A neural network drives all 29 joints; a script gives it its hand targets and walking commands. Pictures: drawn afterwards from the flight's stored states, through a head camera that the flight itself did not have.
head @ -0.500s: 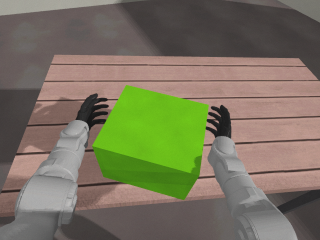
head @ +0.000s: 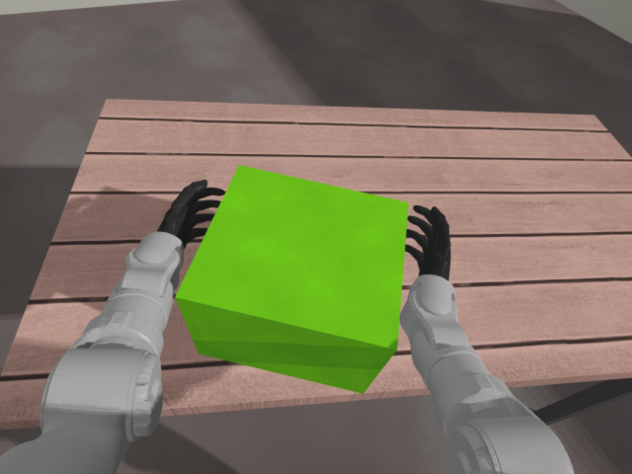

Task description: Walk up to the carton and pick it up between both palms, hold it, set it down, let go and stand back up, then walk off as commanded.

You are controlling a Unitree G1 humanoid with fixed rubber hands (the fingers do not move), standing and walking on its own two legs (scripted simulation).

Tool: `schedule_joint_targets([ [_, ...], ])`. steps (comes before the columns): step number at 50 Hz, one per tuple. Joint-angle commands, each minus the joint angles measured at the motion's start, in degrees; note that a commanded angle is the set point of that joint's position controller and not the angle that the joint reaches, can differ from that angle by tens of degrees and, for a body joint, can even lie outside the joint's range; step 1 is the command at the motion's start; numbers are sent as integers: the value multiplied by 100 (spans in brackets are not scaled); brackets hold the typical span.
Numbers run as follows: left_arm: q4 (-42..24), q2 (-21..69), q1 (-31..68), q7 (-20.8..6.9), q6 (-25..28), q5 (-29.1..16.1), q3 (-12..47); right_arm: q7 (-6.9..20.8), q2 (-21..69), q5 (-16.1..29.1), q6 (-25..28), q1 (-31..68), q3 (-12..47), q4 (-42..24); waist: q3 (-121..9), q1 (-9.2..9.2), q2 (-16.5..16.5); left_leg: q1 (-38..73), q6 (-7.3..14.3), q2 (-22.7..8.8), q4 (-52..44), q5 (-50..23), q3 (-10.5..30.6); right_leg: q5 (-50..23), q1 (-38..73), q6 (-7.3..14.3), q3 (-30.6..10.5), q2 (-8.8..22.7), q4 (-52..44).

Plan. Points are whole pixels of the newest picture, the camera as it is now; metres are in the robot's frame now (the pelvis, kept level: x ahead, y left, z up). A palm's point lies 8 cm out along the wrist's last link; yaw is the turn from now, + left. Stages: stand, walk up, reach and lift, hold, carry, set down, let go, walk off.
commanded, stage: reach and lift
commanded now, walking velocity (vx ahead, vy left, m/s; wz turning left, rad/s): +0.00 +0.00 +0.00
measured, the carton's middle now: (301, 279) +0.38 +0.00 +0.00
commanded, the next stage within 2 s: none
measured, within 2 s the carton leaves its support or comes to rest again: leaves its support in 1.46 s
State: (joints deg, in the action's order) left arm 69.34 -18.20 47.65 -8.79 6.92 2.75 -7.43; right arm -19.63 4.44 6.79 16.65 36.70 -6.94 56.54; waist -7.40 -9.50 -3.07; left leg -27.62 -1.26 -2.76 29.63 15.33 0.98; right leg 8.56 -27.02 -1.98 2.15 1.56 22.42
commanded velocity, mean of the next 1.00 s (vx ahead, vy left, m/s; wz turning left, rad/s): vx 0.00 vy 0.00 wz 0.00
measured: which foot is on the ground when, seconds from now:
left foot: down 0.00-1.00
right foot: down 0.00-1.00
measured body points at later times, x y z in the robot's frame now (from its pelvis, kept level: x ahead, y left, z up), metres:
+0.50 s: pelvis +0.01 +0.01 +0.00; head +0.07 +0.05 +0.45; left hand +0.45 +0.16 +0.03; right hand +0.37 -0.17 +0.05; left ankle -0.02 +0.13 -0.74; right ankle +0.01 -0.15 -0.74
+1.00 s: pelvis +0.01 +0.02 +0.01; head +0.07 +0.05 +0.45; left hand +0.45 +0.16 +0.03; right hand +0.37 -0.17 +0.05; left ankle -0.02 +0.13 -0.74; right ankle +0.01 -0.15 -0.74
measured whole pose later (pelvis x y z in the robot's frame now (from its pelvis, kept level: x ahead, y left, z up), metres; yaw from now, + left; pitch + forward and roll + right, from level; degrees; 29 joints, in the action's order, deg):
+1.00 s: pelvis +0.01 +0.02 +0.01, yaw +0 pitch +8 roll -3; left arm 73.4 -13.0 48.5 -9.5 13.5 15.0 -17.0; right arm -13.6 7.2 -10.4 25.7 36.2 -25.0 59.9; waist -1.1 -7.8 -2.3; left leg -20.1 -0.7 -2.6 28.4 16.0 1.0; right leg 6.6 -17.0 -2.1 2.3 1.5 15.9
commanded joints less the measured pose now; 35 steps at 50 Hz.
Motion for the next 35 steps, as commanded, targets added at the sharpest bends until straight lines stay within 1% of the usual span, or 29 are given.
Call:
schedule_joint_targets([
  [1,-654,2155,3014,-420,728,950,-304,640,2326,-1631,663,1981,180,84,-2234,329,1169,1658,-303,347,55,-2659,-684,-1810,1783,118,451,-249,-107],
  [3,-193,3029,3112,-671,867,1288,-374,909,3262,-2146,768,2176,208,215,-1951,394,1026,1401,-206,385,-159,-2263,-749,-1561,2046,122,439,-210,-182],
  [4,-109,3162,3112,-699,935,1328,-371,978,3414,-2275,816,2222,203,206,-1989,431,960,1327,-180,396,-224,-2125,-762,-1494,2162,132,414,-202,-216],
  [7,4,3292,3191,-671,1063,1378,-433,1109,3514,-2615,905,2257,-60,376,-1703,416,874,1220,-137,389,-457,-1716,-745,-1158,2328,172,423,-222,-311],
  [8,6,3281,3219,-652,1108,1370,-415,1132,3522,-2736,919,2180,-160,442,-1622,370,857,1218,-130,390,-512,-1616,-736,-1102,2364,183,424,-224,-339],
  [10,18,3281,3214,-624,1132,1400,-410,1161,3501,-2834,930,2065,-290,607,-1474,336,830,1232,-134,370,-594,-1560,-723,-1029,2374,197,445,-244,-368],
  [15,-24,3361,3049,-546,1119,1456,-341,1201,3479,-2794,949,1927,-256,828,-1388,364,891,1404,-196,346,-642,-1945,-678,-1221,2457,203,480,-298,-442],
  [19,-150,3482,2858,-516,1124,1456,-243,1193,3502,-2714,994,1810,-92,861,-1525,362,900,1641,-272,325,-536,-2625,-666,-1703,2528,195,488,-353,-454],
  [25,-274,3658,2701,-483,1167,1465,-125,1164,3595,-2653,1105,1723,81,825,-1810,359,906,1714,-337,316,-413,-3152,-678,-2190,2598,183,495,-404,-442],
  [26,-304,3662,2670,-483,1179,1468,-129,1165,3599,-2643,1119,1726,119,827,-1852,387,909,1745,-336,313,-414,-3196,-684,-2197,2625,182,492,-403,-454],
  [28,-257,3680,2636,-495,1164,1511,-152,1155,3589,-2658,1119,1691,115,847,-1761,377,893,1727,-330,316,-426,-3139,-705,-2177,2612,180,494,-397,-486],
  [35,-262,3748,2705,-483,1120,1563,-123,1156,3511,-2646,1079,1735,67,862,-1557,379,934,1735,-319,307,-549,-2867,-719,-1797,2467,215,518,-404,-610],
])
